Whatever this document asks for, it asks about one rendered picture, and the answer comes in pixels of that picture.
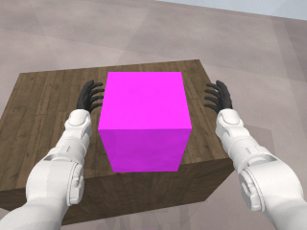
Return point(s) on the robot right forearm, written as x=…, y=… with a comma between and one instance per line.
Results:
x=243, y=150

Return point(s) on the robot left hand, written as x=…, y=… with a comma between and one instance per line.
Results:
x=85, y=100

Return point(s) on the robot right hand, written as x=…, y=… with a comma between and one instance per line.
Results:
x=223, y=100

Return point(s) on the robot left forearm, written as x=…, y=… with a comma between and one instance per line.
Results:
x=73, y=144

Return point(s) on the carton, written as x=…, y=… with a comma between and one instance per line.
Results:
x=145, y=123

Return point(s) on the robot left upper arm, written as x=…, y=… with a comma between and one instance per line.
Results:
x=54, y=186

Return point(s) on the robot right upper arm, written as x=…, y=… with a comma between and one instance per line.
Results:
x=272, y=189

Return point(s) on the pedestal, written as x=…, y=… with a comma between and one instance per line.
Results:
x=34, y=120

